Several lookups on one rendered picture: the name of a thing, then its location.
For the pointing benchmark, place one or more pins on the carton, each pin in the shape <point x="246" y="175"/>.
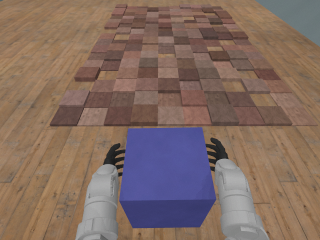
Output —
<point x="166" y="179"/>

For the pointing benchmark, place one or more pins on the robot left hand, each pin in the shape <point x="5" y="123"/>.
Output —
<point x="110" y="157"/>

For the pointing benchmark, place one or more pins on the robot right hand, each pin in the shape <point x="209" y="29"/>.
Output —
<point x="219" y="153"/>

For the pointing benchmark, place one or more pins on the robot right forearm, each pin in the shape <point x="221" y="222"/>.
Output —
<point x="239" y="216"/>

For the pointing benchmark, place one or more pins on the robot left forearm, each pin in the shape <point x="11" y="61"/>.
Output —
<point x="100" y="207"/>

